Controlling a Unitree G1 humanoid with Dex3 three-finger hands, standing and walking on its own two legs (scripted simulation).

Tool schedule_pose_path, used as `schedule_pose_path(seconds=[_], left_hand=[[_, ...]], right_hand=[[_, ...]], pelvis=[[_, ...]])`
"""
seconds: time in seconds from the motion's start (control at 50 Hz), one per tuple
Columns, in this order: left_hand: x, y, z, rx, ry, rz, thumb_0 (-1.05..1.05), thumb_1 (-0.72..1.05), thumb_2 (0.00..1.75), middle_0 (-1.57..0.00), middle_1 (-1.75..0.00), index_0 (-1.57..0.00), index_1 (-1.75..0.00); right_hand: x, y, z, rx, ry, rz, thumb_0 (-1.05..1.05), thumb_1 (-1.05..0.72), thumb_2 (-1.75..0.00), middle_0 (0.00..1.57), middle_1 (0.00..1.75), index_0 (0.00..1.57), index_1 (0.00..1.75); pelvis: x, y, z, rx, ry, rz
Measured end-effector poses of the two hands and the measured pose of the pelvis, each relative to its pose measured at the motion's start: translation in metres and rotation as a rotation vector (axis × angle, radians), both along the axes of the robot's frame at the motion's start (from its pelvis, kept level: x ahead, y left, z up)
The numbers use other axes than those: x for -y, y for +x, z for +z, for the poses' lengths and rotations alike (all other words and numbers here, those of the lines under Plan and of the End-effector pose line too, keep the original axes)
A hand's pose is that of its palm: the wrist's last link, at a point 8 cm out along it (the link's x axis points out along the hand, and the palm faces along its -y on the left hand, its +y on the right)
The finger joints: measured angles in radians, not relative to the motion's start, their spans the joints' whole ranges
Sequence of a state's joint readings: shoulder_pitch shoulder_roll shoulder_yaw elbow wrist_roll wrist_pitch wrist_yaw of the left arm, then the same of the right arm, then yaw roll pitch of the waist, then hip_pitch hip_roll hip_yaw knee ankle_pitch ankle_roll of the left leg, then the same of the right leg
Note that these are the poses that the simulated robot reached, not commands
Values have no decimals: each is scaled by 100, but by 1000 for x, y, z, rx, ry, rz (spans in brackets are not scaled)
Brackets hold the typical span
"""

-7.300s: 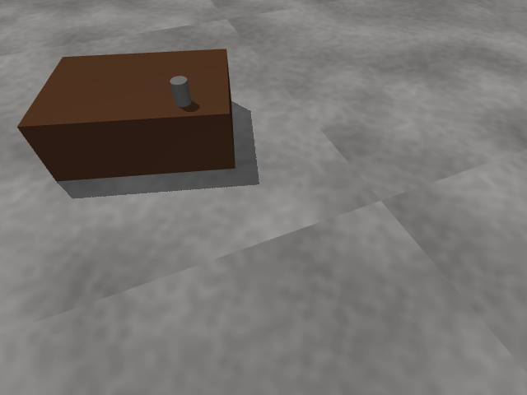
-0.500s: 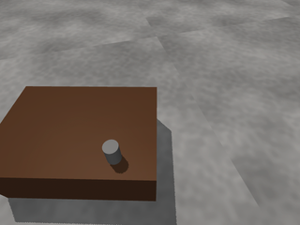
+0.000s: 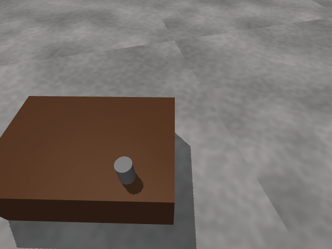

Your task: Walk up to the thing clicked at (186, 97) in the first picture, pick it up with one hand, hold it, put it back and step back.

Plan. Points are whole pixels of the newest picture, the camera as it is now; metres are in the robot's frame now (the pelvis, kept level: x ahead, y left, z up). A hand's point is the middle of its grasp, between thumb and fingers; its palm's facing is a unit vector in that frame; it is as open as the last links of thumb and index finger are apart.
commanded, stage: stand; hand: left
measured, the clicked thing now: (125, 170) +0.50 +0.20 -0.36
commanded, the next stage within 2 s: go down in 0.56 s
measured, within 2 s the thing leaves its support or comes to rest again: neither
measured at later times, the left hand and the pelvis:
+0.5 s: hand out of the picture +0.07 +0.25 -0.15, palm faces -0.02 -0.94 -0.35, open 7.4 cm; pelvis -0.01 +0.00 +0.00, yaw +0 degrees
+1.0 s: hand out of the picture +0.16 +0.26 -0.14, palm faces +0.03 -0.93 -0.35, open 13.2 cm; pelvis -0.02 +0.01 -0.01, yaw -1 degrees
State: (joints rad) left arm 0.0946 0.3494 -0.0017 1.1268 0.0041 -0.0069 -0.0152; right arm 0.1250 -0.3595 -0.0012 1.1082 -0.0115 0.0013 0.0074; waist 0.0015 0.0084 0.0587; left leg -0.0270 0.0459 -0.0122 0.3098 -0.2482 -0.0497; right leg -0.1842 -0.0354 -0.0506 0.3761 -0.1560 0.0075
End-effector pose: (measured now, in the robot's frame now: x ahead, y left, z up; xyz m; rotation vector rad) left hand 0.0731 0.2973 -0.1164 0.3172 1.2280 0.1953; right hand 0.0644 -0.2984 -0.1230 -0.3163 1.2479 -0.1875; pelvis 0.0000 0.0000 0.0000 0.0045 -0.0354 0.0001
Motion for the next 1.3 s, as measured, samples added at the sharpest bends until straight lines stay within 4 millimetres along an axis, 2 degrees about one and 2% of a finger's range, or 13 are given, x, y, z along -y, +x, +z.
schedule_pose_path(seconds=[0.22,0.64,0.68,0.72,0.78,0.86,0.92,1.0,1.08,1.2,1.3], left_hand=[[0,0,2,6,4,3,1,91,90,-20,-30,-21,-30],[2,-12,0,-11,4,3,1,91,90,-20,-31,-21,-30],[2,-12,0,-11,3,2,1,91,90,-20,-30,-21,-29],[5,-4,1,37,0,18,1,89,88,-18,-28,-19,-27],[7,19,-2,101,-9,38,1,80,79,-13,-22,-14,-21],[4,53,-3,152,-5,12,1,61,60,-8,-15,-10,-14],[-1,68,2,173,5,1,1,44,45,-7,-12,-8,-10],[-6,71,8,144,14,3,1,23,28,-6,-8,-7,-6],[-8,67,8,100,6,22,1,3,19,-6,-7,-7,-5],[-11,66,5,105,-20,38,0,-23,12,-7,-7,-7,-5],[-15,70,6,132,-24,27,0,-37,9,-7,-7,-8,-6]], right_hand=[[0,1,0,8,3,2,0,-90,-90,20,30,21,30],[5,-18,-1,-24,2,-15,1,-90,-90,20,30,21,30],[5,-19,-1,-26,2,-17,1,-90,-90,20,30,21,30],[1,-15,-1,23,0,-24,1,-92,-91,20,30,20,30],[-10,-8,-2,91,14,-18,1,-96,-92,20,30,20,30],[-28,-1,-4,150,40,-22,1,-100,-93,20,30,20,30],[-40,2,-3,194,60,-36,1,-101,-93,20,30,20,30],[-53,11,-1,250,78,-41,1,-101,-92,20,30,21,30],[-62,27,2,313,84,-28,1,-99,-91,21,30,21,30],[-72,56,9,389,70,20,1,-94,-90,21,30,21,30],[-77,76,13,434,47,50,1,-91,-89,21,30,21,30]], pelvis=[[1,-1,0,4,1,-1],[3,-6,0,5,1,-3],[3,-6,0,6,1,-3],[2,-9,-2,-16,2,3],[1,-16,-5,-46,3,4],[0,-23,-10,-88,6,-2],[-2,-22,-11,-105,5,-9],[-10,-17,-12,-112,-1,-10],[-17,-13,-14,-120,-5,-13],[-24,-6,-19,-137,-11,-5],[-28,0,-23,-147,-21,4]])
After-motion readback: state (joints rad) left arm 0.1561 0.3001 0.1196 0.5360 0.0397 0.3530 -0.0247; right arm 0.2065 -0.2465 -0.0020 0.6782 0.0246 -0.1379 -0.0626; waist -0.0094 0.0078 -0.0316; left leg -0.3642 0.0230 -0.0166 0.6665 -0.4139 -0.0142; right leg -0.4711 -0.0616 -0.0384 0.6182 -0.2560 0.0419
